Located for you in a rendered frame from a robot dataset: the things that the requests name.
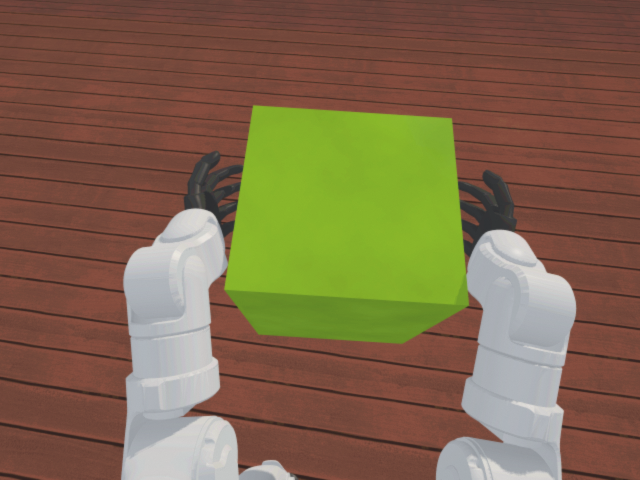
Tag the robot left upper arm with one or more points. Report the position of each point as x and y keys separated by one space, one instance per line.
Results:
x=183 y=448

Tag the robot right upper arm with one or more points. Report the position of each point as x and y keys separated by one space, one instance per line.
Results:
x=468 y=458

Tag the left robot hand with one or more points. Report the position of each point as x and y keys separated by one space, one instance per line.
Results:
x=200 y=189

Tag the carton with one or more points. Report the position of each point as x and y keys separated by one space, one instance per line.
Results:
x=348 y=226

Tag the right robot hand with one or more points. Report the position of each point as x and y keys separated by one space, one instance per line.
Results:
x=500 y=208

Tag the robot right forearm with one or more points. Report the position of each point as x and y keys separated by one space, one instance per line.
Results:
x=524 y=333

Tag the robot left forearm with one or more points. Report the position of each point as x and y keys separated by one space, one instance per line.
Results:
x=166 y=288

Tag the robot left shin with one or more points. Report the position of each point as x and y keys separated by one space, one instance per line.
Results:
x=273 y=462

